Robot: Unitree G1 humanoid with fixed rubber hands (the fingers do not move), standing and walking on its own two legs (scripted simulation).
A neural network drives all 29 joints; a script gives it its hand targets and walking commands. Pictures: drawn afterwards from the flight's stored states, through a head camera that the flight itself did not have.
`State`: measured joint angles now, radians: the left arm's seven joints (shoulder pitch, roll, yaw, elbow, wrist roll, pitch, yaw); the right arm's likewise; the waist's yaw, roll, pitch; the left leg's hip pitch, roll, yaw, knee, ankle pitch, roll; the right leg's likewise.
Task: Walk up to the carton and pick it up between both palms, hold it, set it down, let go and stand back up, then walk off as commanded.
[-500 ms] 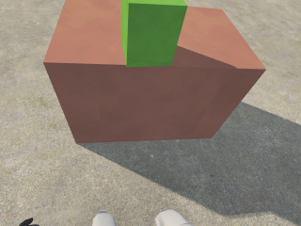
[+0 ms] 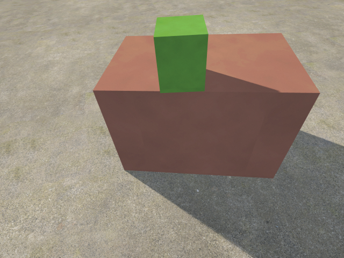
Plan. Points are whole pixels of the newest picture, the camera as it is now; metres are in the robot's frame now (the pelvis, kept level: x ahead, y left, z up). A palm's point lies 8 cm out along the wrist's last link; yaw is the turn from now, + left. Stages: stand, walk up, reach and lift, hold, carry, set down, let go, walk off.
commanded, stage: walk off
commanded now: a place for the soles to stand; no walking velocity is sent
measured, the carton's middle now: (181, 54) +0.94 +0.00 +0.04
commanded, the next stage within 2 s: none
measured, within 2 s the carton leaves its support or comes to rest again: neither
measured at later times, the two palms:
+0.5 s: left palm out of the picture -0.01 +0.27 -0.08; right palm out of the picture +0.03 -0.36 -0.13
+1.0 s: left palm out of the picture +0.08 +0.38 -0.11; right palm out of the picture +0.14 -0.26 -0.12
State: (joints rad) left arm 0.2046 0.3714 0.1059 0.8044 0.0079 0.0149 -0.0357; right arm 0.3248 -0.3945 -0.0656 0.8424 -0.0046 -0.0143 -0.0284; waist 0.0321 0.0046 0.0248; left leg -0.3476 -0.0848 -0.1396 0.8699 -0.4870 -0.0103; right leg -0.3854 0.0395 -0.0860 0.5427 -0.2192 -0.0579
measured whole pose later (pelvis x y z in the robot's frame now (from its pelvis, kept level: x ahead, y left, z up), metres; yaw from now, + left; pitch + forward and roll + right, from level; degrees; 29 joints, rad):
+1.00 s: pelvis +0.05 +0.05 -0.02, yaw +3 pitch -5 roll -4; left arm 0.36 0.40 0.06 0.81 0.01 -0.08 0.03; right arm 0.19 -0.41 -0.09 0.84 -0.04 0.04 0.07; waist -0.05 0.08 0.18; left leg -0.38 -0.02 -0.03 0.76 -0.29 0.07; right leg -0.42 0.00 0.04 1.17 -0.49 0.02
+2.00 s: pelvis +0.08 +0.10 -0.01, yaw -1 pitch -4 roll -2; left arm 0.26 0.37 0.04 0.81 0.01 -0.02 0.03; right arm 0.15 -0.40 -0.07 0.84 0.00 0.00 0.02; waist 0.01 0.03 0.14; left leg -0.27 -0.02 0.04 0.71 -0.39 0.03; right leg -0.27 0.02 0.06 0.66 -0.32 0.02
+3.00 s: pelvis +0.09 +0.09 -0.01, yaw -2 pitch -4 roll -2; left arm 0.25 0.38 0.03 0.84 0.01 -0.03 0.01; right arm 0.16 -0.39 -0.05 0.84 -0.01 -0.01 0.02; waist 0.01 0.02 0.11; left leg -0.28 0.00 0.04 0.68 -0.30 0.04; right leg -0.25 0.01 0.03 0.66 -0.34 0.00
